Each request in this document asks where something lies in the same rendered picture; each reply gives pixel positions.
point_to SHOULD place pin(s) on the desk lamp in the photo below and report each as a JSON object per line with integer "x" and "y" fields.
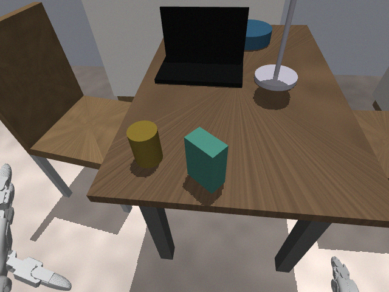
{"x": 276, "y": 77}

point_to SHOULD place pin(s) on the table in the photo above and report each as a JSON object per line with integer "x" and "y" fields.
{"x": 297, "y": 154}

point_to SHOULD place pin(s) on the left robot arm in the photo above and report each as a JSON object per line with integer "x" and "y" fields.
{"x": 5, "y": 284}

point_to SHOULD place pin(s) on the left robot hand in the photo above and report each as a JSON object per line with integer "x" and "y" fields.
{"x": 30, "y": 270}

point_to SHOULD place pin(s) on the right robot hand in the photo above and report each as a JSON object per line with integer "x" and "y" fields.
{"x": 341, "y": 281}

